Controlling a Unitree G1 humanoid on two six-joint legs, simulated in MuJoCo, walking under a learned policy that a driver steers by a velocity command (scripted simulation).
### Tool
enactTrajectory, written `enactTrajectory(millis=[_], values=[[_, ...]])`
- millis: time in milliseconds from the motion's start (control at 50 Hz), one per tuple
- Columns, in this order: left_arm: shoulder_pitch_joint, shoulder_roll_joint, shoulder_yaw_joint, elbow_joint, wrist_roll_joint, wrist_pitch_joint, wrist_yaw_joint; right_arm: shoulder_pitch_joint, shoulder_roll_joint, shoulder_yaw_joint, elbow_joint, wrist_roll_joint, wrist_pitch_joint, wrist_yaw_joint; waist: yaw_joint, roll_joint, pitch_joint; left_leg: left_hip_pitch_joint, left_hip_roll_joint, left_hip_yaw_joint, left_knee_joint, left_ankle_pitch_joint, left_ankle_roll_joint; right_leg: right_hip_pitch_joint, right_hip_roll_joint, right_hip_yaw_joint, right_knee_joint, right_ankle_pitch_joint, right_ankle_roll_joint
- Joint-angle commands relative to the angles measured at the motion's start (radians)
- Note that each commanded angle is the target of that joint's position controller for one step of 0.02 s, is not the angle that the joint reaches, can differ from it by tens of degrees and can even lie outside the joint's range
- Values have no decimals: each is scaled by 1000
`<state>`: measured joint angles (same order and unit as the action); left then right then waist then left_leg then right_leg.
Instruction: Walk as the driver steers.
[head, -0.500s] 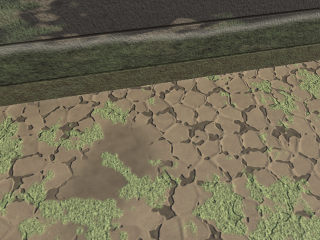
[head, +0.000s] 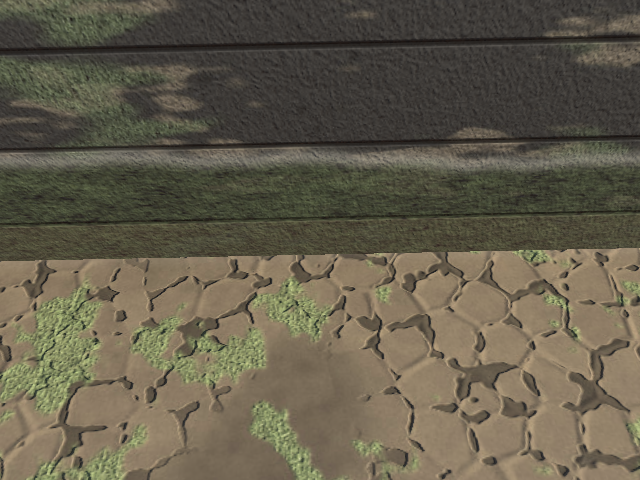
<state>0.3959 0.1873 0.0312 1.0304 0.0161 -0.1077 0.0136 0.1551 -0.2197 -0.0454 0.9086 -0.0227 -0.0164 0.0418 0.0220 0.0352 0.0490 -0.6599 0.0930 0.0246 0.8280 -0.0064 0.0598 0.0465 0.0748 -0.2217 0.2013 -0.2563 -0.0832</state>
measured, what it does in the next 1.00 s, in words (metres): walks ahead: left foot, then right foot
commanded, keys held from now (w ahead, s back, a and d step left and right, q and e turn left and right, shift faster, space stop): w+q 0.22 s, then no key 0.78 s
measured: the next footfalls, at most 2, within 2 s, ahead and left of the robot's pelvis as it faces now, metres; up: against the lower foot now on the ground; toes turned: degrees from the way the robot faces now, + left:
left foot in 0.18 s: +0.24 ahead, +0.08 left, +0.00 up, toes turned +11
right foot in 0.66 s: +0.46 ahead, -0.03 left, +0.00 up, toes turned +11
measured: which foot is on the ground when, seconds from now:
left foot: up 0.00-0.16, down 0.18-0.68, up 0.70-0.92, down 0.94-1.00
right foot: down 0.00-0.18, up 0.20-0.64, down 0.66-1.00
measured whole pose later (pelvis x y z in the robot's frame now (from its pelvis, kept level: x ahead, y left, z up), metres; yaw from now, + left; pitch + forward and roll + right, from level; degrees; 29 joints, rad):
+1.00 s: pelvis +0.34 +0.04 +0.00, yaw +14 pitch -2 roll +0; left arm 0.19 0.20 0.00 1.01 -0.01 0.01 0.03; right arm 0.22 -0.21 0.00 1.10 -0.02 0.02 -0.03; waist 0.00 0.01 0.04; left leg -0.14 0.00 -0.05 0.45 -0.26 0.00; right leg -0.24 0.03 -0.06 0.39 -0.12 -0.05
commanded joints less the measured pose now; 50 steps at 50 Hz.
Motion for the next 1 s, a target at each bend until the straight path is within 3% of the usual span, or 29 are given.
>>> enactTrajectory(millis=[20, 60, 100, 140, 160, 180, 200, 220, 240, 260, 280, 320, 400, 460, 540, 580, 620, 640, 660, 680, 700, 720, 740, 760, 800, 880, 940, 980, 1000], values=[[63, 122, 17, -22, 0, -5, 16, -137, -12, 12, -98, -3, -13, 5, 24, -86, 67, 5, -30, 86, -127, 25, 14, -17, -288, 47, -46, 581, -20], [79, 133, 18, -12, 4, 4, 24, -152, -20, 11, -113, -6, -15, 6, 19, -93, 59, 32, -60, 117, -178, -35, 41, 54, -308, 21, 11, 730, -18], [64, 158, 24, -14, 7, 13, 34, -102, -39, 2, -106, -9, -12, 1, -17, -124, 20, 119, -115, 149, -193, -131, 83, 100, -324, -9, 126, 1006, -11], [34, 189, 34, -28, 13, 29, 37, 35, -74, -17, -69, -11, -13, -5, -84, -149, -59, 270, -173, 157, -216, -231, 135, 101, -338, -22, 353, 1142, -20], [19, 199, 38, -41, 12, 37, 32, 149, -103, -34, -34, -16, -19, -9, -135, -135, -121, 420, -193, 133, -286, -235, 166, 40, -334, -26, 544, 1040, -20], [-10, 195, 39, -70, 5, 36, 23, 285, -172, -63, -2, -30, -23, -21, -207, -55, -193, 644, -89, -35, -370, -282, 222, -155, -301, -36, 838, 754, 4], [14, 87, 25, -145, -11, 24, -1, 248, -278, -94, -29, -17, -11, -31, -125, 237, -271, 979, 223, -600, -435, -209, 393, -641, -59, 3, 1256, -222, 75], [-101, 167, 34, -184, -2, 8, -9, 267, -276, -92, -31, 5, 2, -33, -160, 47, -283, 982, 249, -733, -539, -206, 429, -802, -45, 232, 1333, -225, 66], [-147, 149, 28, -200, -14, -5, -11, 192, -228, -79, -32, 10, 1, -45, -122, -12, -144, 861, 251, -567, -554, -77, 385, -841, -119, 259, 1269, -131, 58], [-113, 146, 27, -182, -21, -10, -7, 144, -160, -61, -32, 10, -8, -46, -64, -92, -57, 702, 218, -448, -561, 174, 329, -758, -151, 247, 1161, -85, 60], [-100, 136, 28, -175, -8, 6, -1, 109, -130, -49, -34, 13, -20, -47, -22, -114, -27, 609, 164, -339, -555, 353, 283, -681, -172, 251, 1084, -87, 70], [-49, 114, 25, -158, 23, 53, 0, 89, -105, -34, -33, 19, -45, -46, 16, -84, -39, 503, 99, -211, -552, 553, 237, -551, -167, 237, 1000, -89, 88], [-83, 100, 21, -174, 14, 83, -6, 147, -146, -33, -2, 9, -57, -45, 17, -12, -65, 524, 31, -103, -535, 761, 166, -553, -137, 189, 822, 29, 103], [-178, 107, 16, -198, 6, 82, -3, 152, -140, -22, 2, 9, -49, -52, -18, 38, -72, 565, 6, -70, -530, 744, 106, -546, -128, 170, 659, 123, 96], [-253, 115, 10, -207, -3, 77, 4, 196, -122, -7, 31, 2, -38, -63, -62, 61, -69, 665, 35, -89, -505, 717, 91, -535, -109, 165, 509, 173, 74], [-240, 125, 11, -196, -1, 68, 12, 188, -126, -5, 42, -1, -36, -70, -59, 58, -56, 685, 56, -103, -473, 718, 94, -498, -98, 171, 443, 144, 56], [-178, 127, 13, -167, 1, 59, 19, 145, -125, -3, 43, 1, -37, -75, -23, 56, -65, 693, 71, -130, -397, 764, 90, -402, -79, 177, 340, 103, 28], [-110, 126, 14, -139, 4, 51, 24, 119, -131, -2, 42, 12, -39, -77, 16, 37, -78, 681, 55, -126, -334, 750, 71, -304, -76, 177, 227, 187, 15], [-35, 146, 18, -116, 12, 39, 32, 117, -136, -1, 37, 25, -45, -76, 49, -5, -120, 617, 19, -124, -257, 594, 43, -137, -139, 236, 164, 451, 0], [-1, 215, 29, -114, 17, 35, 36, 198, -96, 9, 33, 35, -45, -75, 6, -143, -197, 497, -62, -95, -107, 123, 10, 38, -338, 418, 248, 984, -88], [-39, 178, 17, -115, -4, 51, 33, 261, -67, 12, 81, 40, -17, -77, 2, -240, -251, 420, -174, -75, 39, -512, -14, 48, -474, 565, 228, 1163, -243], [-80, 136, 0, -119, -20, 58, 24, 218, -104, 3, 92, 13, 7, -78, -12, -158, -201, 400, -168, -118, 117, -640, -12, -46, -465, 568, 175, 997, -253], [-146, 121, -9, -124, -21, 64, 20, 174, -102, 1, 95, 1, 17, -73, -33, -121, -134, 405, -155, -135, 127, -610, -20, -139, -417, 514, 128, 795, -217], [-199, 105, -19, -126, -16, 71, 23, 159, -86, 6, 102, 0, 26, -67, -58, -107, -94, 428, -134, -134, 80, -571, -31, -213, -369, 458, 85, 608, -170], [-242, 115, -24, -113, -9, 84, 31, 158, -63, 17, 119, -2, 43, -62, -78, -167, -42, 479, -123, -89, -79, -516, -57, -295, -279, 372, 29, 332, -91], [-206, 160, -13, -76, -14, 96, 26, 151, -59, 25, 160, 9, 56, -74, -49, -149, -73, 524, -120, -50, -279, -379, -62, -271, -264, 390, 13, 39, -61], [-215, 159, -6, -61, -24, 106, 19, 136, -66, 35, 175, -7, 45, -76, -48, -112, -24, 594, -83, -79, -464, -209, -41, -373, -233, 383, -3, -195, 23], [-214, 140, -3, -55, -27, 114, 12, 108, -94, 38, 177, -3, 30, -73, -19, -50, 37, 438, -43, -142, -490, -324, -24, -316, -183, 338, 7, -159, 62], [-215, 128, -5, -45, -20, 115, 11, 103, -76, 44, 181, 1, 18, -71, -14, -28, 30, 400, -35, -150, -520, -326, -25, -247, -181, 328, 46, -80, 59]])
